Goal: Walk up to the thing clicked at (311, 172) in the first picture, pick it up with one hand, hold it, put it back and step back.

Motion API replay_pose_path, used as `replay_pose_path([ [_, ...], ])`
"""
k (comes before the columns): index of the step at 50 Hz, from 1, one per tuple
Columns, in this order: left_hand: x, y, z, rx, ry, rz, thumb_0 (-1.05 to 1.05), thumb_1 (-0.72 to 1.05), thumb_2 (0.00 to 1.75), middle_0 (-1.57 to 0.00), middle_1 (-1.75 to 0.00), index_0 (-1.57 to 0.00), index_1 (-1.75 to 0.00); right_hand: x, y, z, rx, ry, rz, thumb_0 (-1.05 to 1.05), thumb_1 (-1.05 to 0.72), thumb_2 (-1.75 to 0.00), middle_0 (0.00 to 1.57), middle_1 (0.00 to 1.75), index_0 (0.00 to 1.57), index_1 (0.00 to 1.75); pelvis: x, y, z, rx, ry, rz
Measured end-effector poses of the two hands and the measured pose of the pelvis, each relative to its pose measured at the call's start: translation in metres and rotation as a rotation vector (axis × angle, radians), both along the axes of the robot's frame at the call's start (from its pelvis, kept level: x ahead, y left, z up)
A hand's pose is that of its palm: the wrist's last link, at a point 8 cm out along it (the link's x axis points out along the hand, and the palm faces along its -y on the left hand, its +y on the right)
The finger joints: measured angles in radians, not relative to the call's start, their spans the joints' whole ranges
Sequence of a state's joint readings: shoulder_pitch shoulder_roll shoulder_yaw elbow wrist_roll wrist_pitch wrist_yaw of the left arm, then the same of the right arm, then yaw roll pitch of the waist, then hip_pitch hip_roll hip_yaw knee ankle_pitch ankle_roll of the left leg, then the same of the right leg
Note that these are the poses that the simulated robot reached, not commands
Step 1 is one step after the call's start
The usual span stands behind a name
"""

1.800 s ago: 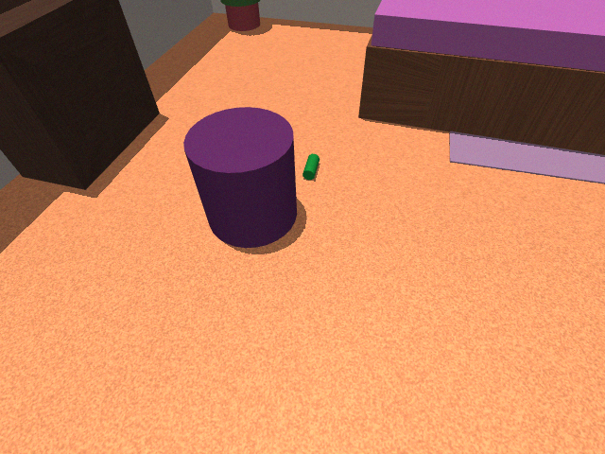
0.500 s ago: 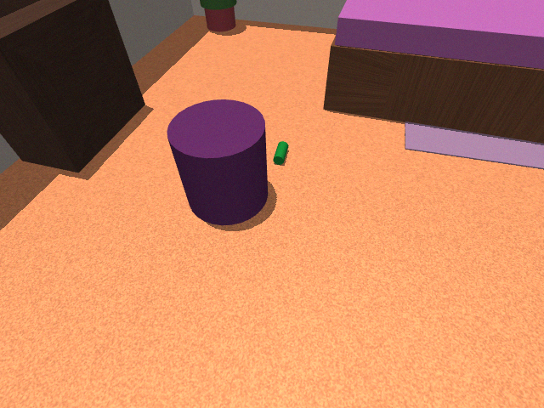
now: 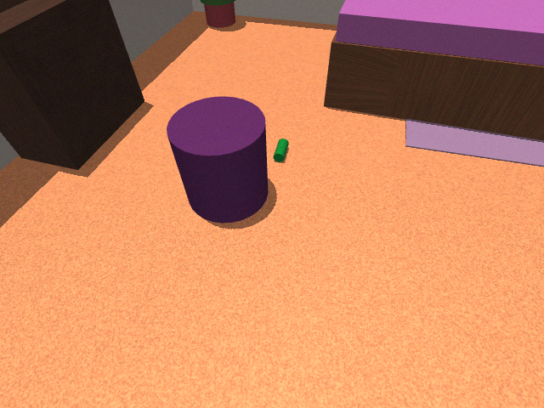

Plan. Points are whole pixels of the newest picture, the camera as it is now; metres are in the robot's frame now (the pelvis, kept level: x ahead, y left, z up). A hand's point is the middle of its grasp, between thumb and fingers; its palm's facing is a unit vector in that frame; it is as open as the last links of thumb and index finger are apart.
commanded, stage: stand
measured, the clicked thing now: (281, 150) +1.51 -0.06 -0.75
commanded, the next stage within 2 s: walk up in 0.62 s
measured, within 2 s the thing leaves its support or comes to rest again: neither
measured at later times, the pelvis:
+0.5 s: pelvis +0.01 +0.00 +0.00, yaw +0 degrees
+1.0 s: pelvis -0.01 +0.08 -0.01, yaw -24 degrees
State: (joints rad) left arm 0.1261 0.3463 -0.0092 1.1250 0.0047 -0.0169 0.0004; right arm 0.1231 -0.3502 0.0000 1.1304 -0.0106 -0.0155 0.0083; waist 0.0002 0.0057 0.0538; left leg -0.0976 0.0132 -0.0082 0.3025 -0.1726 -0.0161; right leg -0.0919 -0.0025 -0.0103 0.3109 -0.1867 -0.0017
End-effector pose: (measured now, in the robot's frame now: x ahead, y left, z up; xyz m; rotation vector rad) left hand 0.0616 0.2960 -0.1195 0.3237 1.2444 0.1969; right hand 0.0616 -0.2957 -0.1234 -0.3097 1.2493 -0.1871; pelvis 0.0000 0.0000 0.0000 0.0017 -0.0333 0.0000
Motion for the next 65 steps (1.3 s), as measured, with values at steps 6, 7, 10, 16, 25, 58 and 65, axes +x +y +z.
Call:
replay_pose_path([
  [6,0.003,0.0,0.0,0.001,-0.003,-0.002,0.0,0.91,0.9,-0.21,-0.3,-0.21,-0.3,0.004,0.0,0.0,0.0,-0.006,0.002,0.01,-0.91,-0.9,0.2,0.3,0.2,0.3,0.002,0.0,0.0,-0.001,0.0,-0.001],
  [7,0.003,0.0,0.0,0.001,-0.004,-0.002,0.0,0.91,0.9,-0.21,-0.3,-0.21,-0.3,0.005,0.0,0.0,0.0,-0.008,0.002,0.01,-0.91,-0.9,0.2,0.3,0.2,0.3,0.002,0.0,0.0,-0.001,-0.001,-0.001],
  [10,0.005,0.0,0.001,0.002,-0.009,-0.001,0.0,0.91,0.9,-0.21,-0.3,-0.21,-0.3,0.007,0.0,0.001,0.0,-0.013,0.003,0.01,-0.91,-0.9,0.2,0.3,0.2,0.3,0.003,0.0,0.0,-0.001,-0.001,0.0],
  [16,0.008,0.0,0.001,0.0,-0.015,-0.001,0.0,0.91,0.9,-0.21,-0.3,-0.21,-0.3,0.01,0.0,0.001,-0.002,-0.019,0.007,0.01,-0.91,-0.9,0.2,0.3,0.2,0.3,0.003,0.0,0.0,-0.001,-0.001,0.001],
  [25,0.007,0.001,0.001,0.002,-0.002,0.003,0.0,0.91,0.9,-0.21,-0.3,-0.21,-0.3,0.01,0.0,0.001,-0.002,-0.005,0.008,0.01,-0.91,-0.9,0.2,0.3,0.2,0.3,0.006,0.0,0.0,0.0,0.005,0.002],
  [58,0.185,0.031,0.01,0.003,-0.06,-0.649,0.0,0.91,0.9,-0.2,-0.3,-0.2,-0.3,-0.163,0.074,0.043,-0.151,-0.116,-0.544,0.01,-0.9,-0.9,0.2,0.3,0.21,0.3,0.001,0.093,-0.004,-0.039,0.022,-0.557],
  [65,0.233,-0.041,0.016,-0.011,-0.14,-0.834,0.0,0.91,0.9,-0.2,-0.3,-0.2,-0.3,-0.243,0.099,0.028,-0.13,-0.044,-0.697,0.01,-0.9,-0.9,0.2,0.3,0.21,0.3,-0.001,0.085,-0.013,-0.027,0.035,-0.673],
])
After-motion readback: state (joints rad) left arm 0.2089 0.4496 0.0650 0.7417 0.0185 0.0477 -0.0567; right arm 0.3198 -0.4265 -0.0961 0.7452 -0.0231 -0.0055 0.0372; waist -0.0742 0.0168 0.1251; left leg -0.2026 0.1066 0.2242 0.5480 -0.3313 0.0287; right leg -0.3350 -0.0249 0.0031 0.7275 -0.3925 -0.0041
